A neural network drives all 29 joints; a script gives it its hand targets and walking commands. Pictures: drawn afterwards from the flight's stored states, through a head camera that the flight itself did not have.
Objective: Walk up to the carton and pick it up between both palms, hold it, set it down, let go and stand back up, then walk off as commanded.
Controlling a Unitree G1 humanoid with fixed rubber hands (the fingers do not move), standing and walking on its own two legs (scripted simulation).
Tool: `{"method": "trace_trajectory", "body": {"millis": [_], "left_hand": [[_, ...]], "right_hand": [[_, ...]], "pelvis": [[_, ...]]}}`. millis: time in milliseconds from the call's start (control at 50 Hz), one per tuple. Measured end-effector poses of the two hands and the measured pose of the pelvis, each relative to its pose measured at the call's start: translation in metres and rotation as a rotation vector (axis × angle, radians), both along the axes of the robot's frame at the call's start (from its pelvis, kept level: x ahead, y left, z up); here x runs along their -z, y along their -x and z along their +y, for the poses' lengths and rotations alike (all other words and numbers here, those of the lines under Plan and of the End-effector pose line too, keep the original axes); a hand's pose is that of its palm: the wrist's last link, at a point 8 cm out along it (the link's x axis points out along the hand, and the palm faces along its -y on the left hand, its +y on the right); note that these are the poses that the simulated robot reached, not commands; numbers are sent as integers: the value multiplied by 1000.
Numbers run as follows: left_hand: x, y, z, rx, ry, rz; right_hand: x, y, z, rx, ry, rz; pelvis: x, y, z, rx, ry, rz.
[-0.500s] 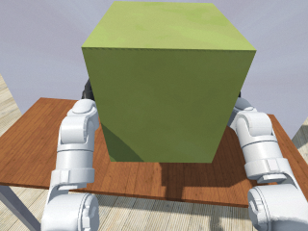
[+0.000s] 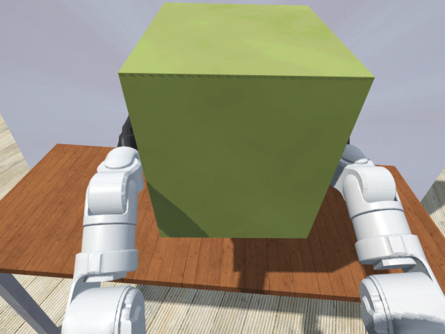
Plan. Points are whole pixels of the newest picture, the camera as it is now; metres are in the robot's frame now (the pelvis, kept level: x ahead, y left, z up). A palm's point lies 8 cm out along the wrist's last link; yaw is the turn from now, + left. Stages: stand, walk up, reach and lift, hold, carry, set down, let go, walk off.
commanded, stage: hold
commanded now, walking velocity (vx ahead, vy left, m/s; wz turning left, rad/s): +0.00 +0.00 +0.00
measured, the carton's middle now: (235, 119) +0.41 -0.01 +0.25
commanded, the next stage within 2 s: set down in 0.70 s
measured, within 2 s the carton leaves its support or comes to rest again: neither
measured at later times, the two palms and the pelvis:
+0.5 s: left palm (132, 152) +0.35 +0.16 +0.21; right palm (338, 151) +0.37 -0.19 +0.21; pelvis -0.01 -0.01 +0.00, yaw +0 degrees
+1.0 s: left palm (137, 147) +0.38 +0.16 +0.21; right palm (334, 148) +0.39 -0.19 +0.21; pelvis +0.00 -0.01 +0.00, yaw +0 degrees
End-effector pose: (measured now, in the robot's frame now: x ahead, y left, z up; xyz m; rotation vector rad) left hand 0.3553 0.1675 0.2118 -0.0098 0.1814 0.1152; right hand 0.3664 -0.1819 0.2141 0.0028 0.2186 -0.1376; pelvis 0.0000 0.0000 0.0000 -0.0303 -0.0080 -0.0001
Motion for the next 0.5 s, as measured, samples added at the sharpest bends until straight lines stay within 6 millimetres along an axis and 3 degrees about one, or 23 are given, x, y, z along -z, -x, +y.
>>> {"method": "trace_trajectory", "body": {"millis": [500], "left_hand": [[-2,2,-4,-7,7,4]], "right_hand": [[-1,1,-4,-6,6,3]], "pelvis": [[0,6,-5,-1,-5,7]]}}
